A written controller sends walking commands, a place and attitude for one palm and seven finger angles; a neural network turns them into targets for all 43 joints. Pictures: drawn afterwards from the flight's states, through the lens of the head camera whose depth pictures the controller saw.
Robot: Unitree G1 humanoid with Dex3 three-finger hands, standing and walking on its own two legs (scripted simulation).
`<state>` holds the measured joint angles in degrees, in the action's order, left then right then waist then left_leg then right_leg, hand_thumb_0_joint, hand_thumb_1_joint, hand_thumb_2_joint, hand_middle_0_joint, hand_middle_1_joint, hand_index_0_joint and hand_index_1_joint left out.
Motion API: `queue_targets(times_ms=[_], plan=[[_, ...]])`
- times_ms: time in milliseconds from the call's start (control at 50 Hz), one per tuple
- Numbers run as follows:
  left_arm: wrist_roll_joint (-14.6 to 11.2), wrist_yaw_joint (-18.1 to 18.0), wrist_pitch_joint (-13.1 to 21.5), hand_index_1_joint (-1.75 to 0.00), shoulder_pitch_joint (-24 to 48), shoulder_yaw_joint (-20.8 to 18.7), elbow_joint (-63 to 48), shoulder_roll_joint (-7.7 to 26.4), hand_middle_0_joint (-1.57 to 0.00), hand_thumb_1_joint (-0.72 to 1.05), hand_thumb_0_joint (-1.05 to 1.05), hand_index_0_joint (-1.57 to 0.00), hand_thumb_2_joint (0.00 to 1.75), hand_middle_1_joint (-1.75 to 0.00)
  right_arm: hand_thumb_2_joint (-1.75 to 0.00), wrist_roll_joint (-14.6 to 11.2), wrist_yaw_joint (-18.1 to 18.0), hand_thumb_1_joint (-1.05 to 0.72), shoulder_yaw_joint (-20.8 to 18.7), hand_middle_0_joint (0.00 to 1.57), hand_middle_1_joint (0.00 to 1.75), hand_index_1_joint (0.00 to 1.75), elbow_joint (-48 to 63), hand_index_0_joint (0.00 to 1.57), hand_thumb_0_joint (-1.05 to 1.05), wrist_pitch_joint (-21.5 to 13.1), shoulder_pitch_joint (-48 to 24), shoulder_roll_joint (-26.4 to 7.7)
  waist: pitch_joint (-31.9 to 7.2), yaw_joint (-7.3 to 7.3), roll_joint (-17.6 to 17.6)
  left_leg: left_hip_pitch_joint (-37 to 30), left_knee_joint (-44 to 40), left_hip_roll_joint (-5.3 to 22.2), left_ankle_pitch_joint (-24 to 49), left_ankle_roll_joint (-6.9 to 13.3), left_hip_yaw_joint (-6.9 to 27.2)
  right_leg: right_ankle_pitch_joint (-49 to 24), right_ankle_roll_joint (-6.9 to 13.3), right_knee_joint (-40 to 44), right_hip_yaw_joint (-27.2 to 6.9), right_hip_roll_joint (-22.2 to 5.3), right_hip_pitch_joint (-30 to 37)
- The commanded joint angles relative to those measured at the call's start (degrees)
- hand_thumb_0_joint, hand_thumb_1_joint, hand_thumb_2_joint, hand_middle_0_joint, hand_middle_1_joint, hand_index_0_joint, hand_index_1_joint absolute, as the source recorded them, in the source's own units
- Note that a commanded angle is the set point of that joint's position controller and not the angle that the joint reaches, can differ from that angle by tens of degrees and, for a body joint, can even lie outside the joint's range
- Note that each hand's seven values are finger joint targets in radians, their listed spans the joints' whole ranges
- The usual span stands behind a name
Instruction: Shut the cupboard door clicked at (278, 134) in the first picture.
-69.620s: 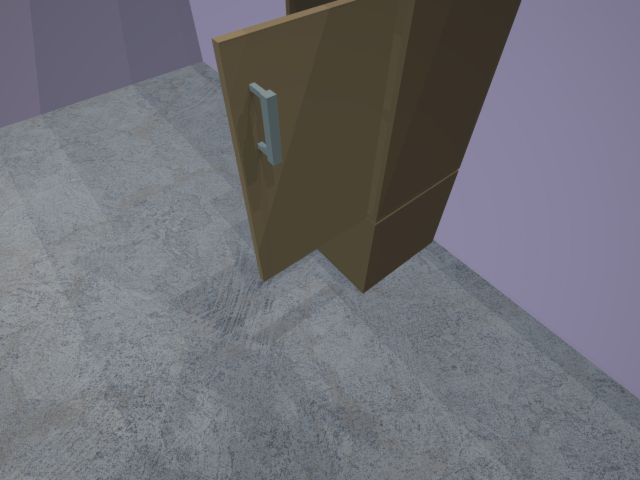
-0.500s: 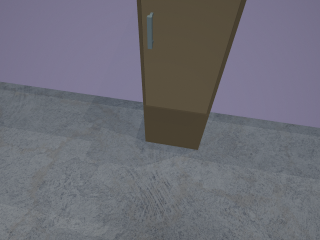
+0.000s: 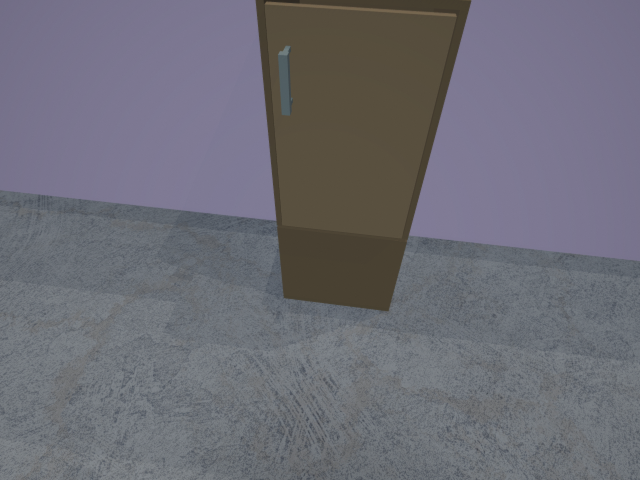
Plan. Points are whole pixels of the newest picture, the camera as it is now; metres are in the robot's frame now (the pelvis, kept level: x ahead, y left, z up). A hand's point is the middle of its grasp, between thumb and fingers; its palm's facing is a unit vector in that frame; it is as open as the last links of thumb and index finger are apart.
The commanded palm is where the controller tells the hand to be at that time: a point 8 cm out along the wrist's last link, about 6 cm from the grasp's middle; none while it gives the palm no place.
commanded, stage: let the arm hang, fingers relaxed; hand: left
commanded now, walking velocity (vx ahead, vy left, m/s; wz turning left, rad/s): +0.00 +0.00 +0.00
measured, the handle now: (287, 81) +0.84 +0.11 +0.11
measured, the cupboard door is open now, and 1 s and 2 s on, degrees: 0 0 0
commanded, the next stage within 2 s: look to check the result in 0.04 s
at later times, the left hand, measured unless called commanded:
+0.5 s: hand out of the picture +0.01 +0.18 -0.17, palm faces +0.01 -0.98 -0.21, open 7.4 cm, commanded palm none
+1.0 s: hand out of the picture +0.06 +0.19 -0.17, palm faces -0.01 -0.97 -0.23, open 7.4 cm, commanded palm none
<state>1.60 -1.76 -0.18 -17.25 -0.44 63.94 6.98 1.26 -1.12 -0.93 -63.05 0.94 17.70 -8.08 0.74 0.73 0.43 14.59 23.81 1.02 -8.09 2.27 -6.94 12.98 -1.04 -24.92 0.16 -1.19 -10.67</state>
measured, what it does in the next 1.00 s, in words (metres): stands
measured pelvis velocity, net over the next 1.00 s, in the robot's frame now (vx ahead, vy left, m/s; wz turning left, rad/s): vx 0.04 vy -0.01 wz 0.00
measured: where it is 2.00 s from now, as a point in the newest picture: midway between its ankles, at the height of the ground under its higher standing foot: outside the picture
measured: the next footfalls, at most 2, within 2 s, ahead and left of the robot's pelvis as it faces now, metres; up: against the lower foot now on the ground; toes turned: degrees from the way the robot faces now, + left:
none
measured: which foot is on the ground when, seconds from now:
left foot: down 0.00-1.00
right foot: down 0.00-1.00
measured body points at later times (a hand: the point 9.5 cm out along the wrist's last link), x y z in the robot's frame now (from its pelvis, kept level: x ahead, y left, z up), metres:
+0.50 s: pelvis +0.02 +0.00 +0.00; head +0.03 -0.01 +0.45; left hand +0.01 +0.23 -0.16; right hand +0.03 -0.23 -0.16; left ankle +0.06 +0.09 -0.74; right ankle +0.01 -0.13 -0.74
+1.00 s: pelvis +0.04 -0.01 +0.01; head +0.06 +0.00 +0.45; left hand +0.06 +0.24 -0.15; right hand +0.07 -0.26 -0.15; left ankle +0.06 +0.09 -0.74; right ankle +0.01 -0.13 -0.74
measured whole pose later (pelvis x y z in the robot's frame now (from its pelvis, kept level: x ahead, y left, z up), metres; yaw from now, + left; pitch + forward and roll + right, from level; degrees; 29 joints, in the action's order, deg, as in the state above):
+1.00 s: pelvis +0.04 -0.01 +0.01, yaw +0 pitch -1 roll +0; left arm 1.1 -1.4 0.7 -13.1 -0.7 65.3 12.0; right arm 1.0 -1.2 -0.5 -64.2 0.2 11.5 -12.2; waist 2.7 0.5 -0.3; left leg 9.2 20.6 1.3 -10.1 1.2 -6.9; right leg 13.6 -0.5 -19.1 0.1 -0.7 -4.2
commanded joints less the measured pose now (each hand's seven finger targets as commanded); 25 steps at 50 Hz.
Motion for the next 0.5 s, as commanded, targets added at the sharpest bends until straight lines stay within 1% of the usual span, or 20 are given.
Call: queue_targets(times_ms=[0,40,60,120,160,200,220,260,300,340,360,400,440,460,480], plan=[[-0.5,-0.3,0.8,-0.30,-4.7,-1.2,-0.6,6.5,-0.20,0.90,0.00,-0.20,0.90,-0.30,-0.90,-0.3,-0.6,-0.90,-1.1,0.20,0.30,0.30,1.2,0.20,0.00,-1.0,3.1,-5.8,4.3,0.07,-0.3,-2.9,-6.8,5.4,-8.8,-0.5,8.2,2.7,3.0,6.9,-4.0,-3.5,-6.7],[-0.5,-0.3,0.8,-0.30,-4.7,-1.2,-0.4,6.5,-0.20,0.90,0.00,-0.20,0.90,-0.30,-0.90,-0.3,-0.7,-0.90,-1.0,0.20,0.30,0.30,1.1,0.20,0.00,-1.0,3.0,-5.9,4.4,0.09,0.8,-3.2,-7.0,5.4,-9.0,-0.5,8.4,2.3,3.1,6.8,-4.0,-3.3,-6.6],[-0.4,-0.4,0.8,-0.30,-4.9,-1.2,-0.5,7.0,-0.20,0.90,0.00,-0.20,0.90,-0.30,-0.90,-0.4,-0.6,-0.90,-1.1,0.20,0.30,0.30,1.3,0.20,0.00,-1.0,2.9,-6.6,4.1,0.03,0.8,-3.7,-6.7,5.6,-8.7,-0.5,8.3,2.0,3.1,6.9,-4.0,-3.2,-6.5],[-0.5,-0.3,0.8,-0.30,-4.5,-1.2,-0.2,6.8,-0.20,0.90,0.00,-0.20,0.90,-0.30,-0.90,-0.4,-0.7,-0.90,-1.1,0.20,0.30,0.30,1.0,0.20,0.00,-1.0,2.8,-6.2,3.8,0.14,0.5,-4.0,-6.7,5.6,-7.8,-0.6,8.0,1.2,3.1,7.1,-3.9,-3.5,-5.6],[-0.5,-0.3,1.0,-0.30,-4.6,-1.2,-0.1,7.4,-0.20,0.90,0.00,-0.20,0.90,-0.30,-0.90,-0.5,-0.7,-0.90,-1.2,0.20,0.30,0.30,1.2,0.20,0.00,-1.0,2.5,-7.1,3.5,0.10,-0.5,-4.8,-6.3,5.7,-6.9,-0.5,8.0,1.1,3.2,7.4,-4.1,-3.4,-5.6],[-0.6,-0.3,1.0,-0.30,-4.1,-1.2,0.1,7.1,-0.20,0.90,0.00,-0.20,0.90,-0.30,-0.90,-0.4,-0.8,-0.90,-1.1,0.20,0.30,0.30,0.9,0.20,0.00,-1.2,2.4,-6.8,3.4,0.21,0.2,-5.0,-6.8,5.9,-6.3,-0.4,8.1,0.1,3.2,7.2,-3.9,-3.5,-5.1],[-0.6,-0.3,1.0,-0.30,-4.2,-1.2,0.2,7.3,-0.20,0.90,0.00,-0.20,0.90,-0.30,-0.90,-0.4,-0.8,-0.90,-1.1,0.20,0.30,0.30,0.9,0.20,0.00,-1.3,2.3,-7.1,2.6,0.15,-0.1,-5.4,-6.6,5.9,-5.7,-0.4,8.0,-0.4,3.1,7.1,-3.9,-3.5,-4.6],[-0.5,-0.4,1.1,-0.30,-4.2,-1.2,0.2,7.8,-0.20,0.90,0.00,-0.20,0.90,-0.30,-0.90,-0.6,-0.8,-0.90,-1.3,0.20,0.30,0.30,1.0,0.20,0.00,-1.2,1.7,-7.8,3.4,0.05,-0.6,-5.9,-6.4,6.0,-4.9,-0.3,8.0,-0.8,3.2,7.3,-4.0,-3.5,-5.0],[-0.6,-0.3,1.0,-0.30,-3.9,-1.2,0.3,7.8,-0.20,0.90,0.00,-0.20,0.90,-0.30,-0.90,-0.5,-0.8,-0.90,-1.1,0.20,0.30,0.30,0.7,0.20,0.00,-1.3,1.5,-7.4,3.6,0.06,-0.6,-5.9,-6.5,6.0,-4.4,-0.4,7.7,-1.1,3.2,7.4,-4.0,-3.7,-4.6],[-0.6,-0.3,1.1,-0.30,-3.7,-1.3,0.4,8.1,-0.20,0.90,0.00,-0.20,0.90,-0.30,-0.90,-0.5,-0.8,-0.90,-1.2,0.20,0.30,0.30,0.7,0.20,0.00,-1.3,1.1,-7.8,3.0,0.09,-0.8,-6.6,-6.5,6.0,-3.5,-0.3,7.6,-1.8,3.2,7.6,-4.0,-3.8,-4.1],[-0.6,-0.3,1.3,-0.30,-3.6,-1.2,0.2,8.7,-0.20,0.90,0.00,-0.20,0.90,-0.30,-0.90,-0.6,-0.8,-0.90,-1.2,0.20,0.30,0.30,0.8,0.20,0.00,-1.3,0.8,-8.6,2.7,0.03,-1.2,-6.9,-6.1,6.0,-2.4,-0.3,7.7,-2.3,3.3,7.6,-4.3,-3.7,-4.0],[-0.6,-0.3,1.2,-0.30,-3.1,-1.2,0.3,8.5,-0.20,0.90,0.00,-0.20,0.90,-0.30,-0.90,-0.5,-0.8,-0.90,-1.1,0.20,0.30,0.30,0.7,0.20,0.00,-1.4,0.4,-8.2,3.3,0.13,-0.6,-7.1,-6.4,6.1,-2.0,-0.3,7.5,-2.7,3.2,7.7,-4.2,-3.9,-3.9],[-0.6,-0.3,1.2,-0.30,-2.9,-1.2,0.4,8.9,-0.20,0.90,0.00,-0.20,0.90,-0.30,-0.90,-0.5,-0.8,-0.90,-1.1,0.20,0.30,0.30,0.7,0.20,0.00,-1.4,-0.1,-8.6,3.4,0.09,-0.9,-7.3,-6.4,6.1,-1.6,-0.3,7.4,-3.0,3.1,8.0,-4.2,-4.0,-3.7],[-0.6,-0.3,1.3,-0.30,-2.7,-1.3,0.3,9.4,-0.20,0.90,0.00,-0.20,0.90,-0.30,-0.90,-0.6,-0.8,-0.90,-1.2,0.20,0.30,0.30,0.8,0.20,0.00,-1.4,-0.4,-9.3,3.2,0.05,-1.3,-7.6,-6.2,6.2,-1.0,-0.3,7.5,-3.3,3.2,8.0,-4.4,-3.8,-3.7],[-0.6,-0.3,1.3,-0.30,-2.3,-1.3,0.3,9.4,-0.20,0.90,0.00,-0.20,0.90,-0.30,-0.90,-0.5,-0.7,-0.90,-1.2,0.20,0.30,0.30,0.7,0.20,0.00,-1.4,-0.7,-9.1,3.2,0.08,-1.1,-7.6,-6.3,6.3,-1.0,-0.3,7.3,-3.4,3.1,8.0,-4.2,-4.0,-3.5]])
